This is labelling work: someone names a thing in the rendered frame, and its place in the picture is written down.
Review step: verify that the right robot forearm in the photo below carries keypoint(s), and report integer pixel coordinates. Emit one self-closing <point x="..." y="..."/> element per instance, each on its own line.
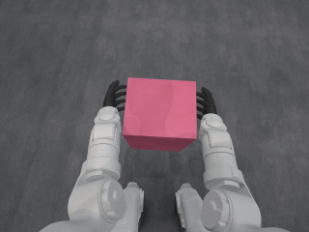
<point x="221" y="169"/>

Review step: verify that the robot left shin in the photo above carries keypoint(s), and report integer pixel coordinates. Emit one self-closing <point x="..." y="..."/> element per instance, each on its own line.
<point x="133" y="185"/>

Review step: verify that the right robot hand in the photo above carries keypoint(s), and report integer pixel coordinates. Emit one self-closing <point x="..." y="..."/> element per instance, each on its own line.
<point x="208" y="103"/>

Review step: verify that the left robot forearm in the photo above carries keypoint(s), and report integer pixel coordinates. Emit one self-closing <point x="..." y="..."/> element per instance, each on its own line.
<point x="104" y="148"/>

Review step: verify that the right robot upper arm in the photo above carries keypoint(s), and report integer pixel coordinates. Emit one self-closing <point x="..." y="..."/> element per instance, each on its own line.
<point x="228" y="211"/>

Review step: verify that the right robot foot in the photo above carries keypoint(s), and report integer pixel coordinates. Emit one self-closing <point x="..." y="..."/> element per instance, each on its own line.
<point x="181" y="229"/>

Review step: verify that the carton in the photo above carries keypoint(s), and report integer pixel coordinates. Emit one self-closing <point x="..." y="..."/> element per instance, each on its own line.
<point x="160" y="114"/>

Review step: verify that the left robot hand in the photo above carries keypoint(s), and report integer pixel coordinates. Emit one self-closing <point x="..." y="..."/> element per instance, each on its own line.
<point x="111" y="95"/>

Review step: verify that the left robot upper arm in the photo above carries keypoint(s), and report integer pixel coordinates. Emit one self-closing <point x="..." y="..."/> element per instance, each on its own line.
<point x="93" y="207"/>

